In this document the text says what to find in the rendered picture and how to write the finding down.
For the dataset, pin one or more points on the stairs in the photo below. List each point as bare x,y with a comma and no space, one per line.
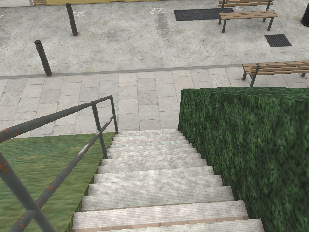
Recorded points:
155,181

